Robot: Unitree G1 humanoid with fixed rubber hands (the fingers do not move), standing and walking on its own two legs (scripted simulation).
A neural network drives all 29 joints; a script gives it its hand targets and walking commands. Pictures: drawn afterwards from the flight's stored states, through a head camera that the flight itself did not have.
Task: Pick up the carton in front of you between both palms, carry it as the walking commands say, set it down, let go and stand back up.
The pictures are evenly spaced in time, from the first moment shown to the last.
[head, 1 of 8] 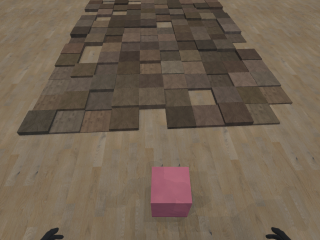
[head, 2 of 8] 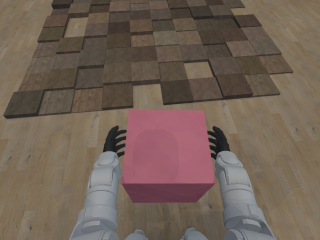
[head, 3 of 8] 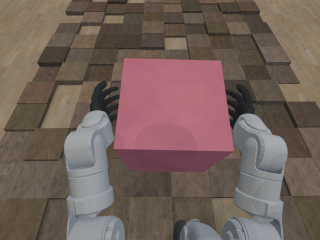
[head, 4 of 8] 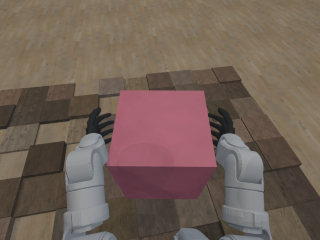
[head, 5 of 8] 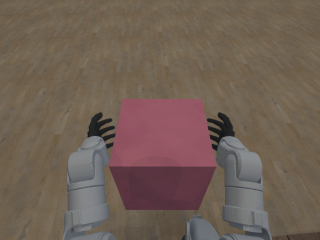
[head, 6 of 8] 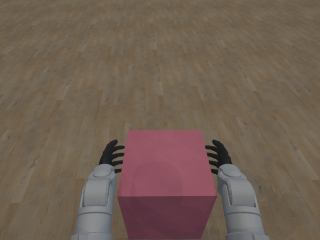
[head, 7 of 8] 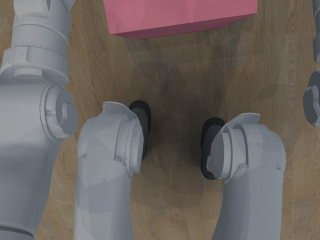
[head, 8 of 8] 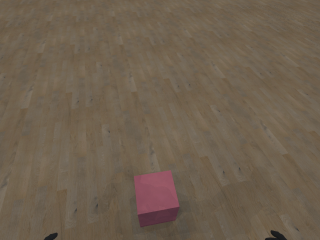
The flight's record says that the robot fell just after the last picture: no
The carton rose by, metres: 0.78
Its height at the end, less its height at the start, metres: +0.00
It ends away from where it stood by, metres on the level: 6.16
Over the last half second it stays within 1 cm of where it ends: yes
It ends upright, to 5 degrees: yes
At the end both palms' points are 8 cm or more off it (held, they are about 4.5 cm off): yes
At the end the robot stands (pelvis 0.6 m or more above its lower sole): yes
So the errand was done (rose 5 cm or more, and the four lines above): yes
